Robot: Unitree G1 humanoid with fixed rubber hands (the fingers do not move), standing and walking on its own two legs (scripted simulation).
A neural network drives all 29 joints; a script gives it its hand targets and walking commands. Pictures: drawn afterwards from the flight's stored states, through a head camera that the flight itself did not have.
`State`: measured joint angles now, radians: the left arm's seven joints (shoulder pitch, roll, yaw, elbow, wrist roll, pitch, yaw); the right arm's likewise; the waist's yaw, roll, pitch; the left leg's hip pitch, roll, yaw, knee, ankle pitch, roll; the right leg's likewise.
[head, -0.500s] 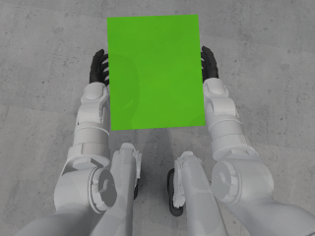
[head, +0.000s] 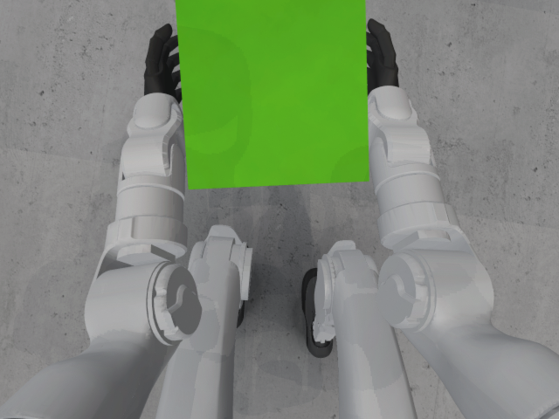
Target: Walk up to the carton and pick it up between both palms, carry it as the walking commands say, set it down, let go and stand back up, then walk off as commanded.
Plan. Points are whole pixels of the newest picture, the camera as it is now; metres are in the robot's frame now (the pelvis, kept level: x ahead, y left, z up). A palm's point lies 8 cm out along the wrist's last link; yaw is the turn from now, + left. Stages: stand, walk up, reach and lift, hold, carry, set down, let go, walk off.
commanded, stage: set down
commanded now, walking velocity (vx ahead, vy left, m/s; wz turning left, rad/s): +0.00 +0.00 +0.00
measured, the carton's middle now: (273, 102) +0.50 +0.06 -0.14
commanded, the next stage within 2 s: none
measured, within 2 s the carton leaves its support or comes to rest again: neither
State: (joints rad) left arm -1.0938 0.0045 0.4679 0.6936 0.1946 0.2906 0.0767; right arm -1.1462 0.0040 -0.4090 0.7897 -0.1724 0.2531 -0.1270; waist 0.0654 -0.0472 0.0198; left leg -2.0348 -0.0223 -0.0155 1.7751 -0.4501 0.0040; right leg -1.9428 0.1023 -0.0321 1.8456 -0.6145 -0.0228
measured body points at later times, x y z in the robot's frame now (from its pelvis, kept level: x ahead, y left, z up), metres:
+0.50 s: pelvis +0.00 +0.01 -0.06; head +0.34 +0.04 +0.22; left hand +0.52 +0.20 -0.20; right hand +0.55 -0.07 -0.20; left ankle +0.13 +0.11 -0.45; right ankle +0.08 -0.10 -0.45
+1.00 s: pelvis +0.00 +0.00 -0.10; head +0.37 +0.03 +0.14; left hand +0.55 +0.21 -0.26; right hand +0.57 -0.06 -0.28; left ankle +0.13 +0.11 -0.45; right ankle +0.08 -0.10 -0.45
